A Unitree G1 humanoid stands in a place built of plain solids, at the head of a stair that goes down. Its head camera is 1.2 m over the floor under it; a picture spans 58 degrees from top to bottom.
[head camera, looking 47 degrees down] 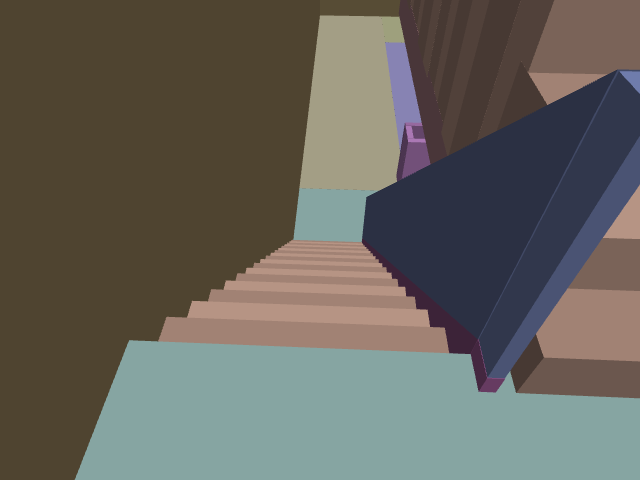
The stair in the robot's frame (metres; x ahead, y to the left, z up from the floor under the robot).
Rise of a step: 0.21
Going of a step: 0.22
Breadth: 1.06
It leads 3 degrees to the right of straight ahead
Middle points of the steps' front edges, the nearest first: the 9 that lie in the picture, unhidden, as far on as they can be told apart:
0.67 0.07 0.00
0.89 0.06 -0.21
1.11 0.05 -0.41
1.33 0.04 -0.62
1.55 0.03 -0.83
1.77 0.02 -1.04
1.99 0.01 -1.25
2.21 0.00 -1.46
2.43 -0.01 -1.67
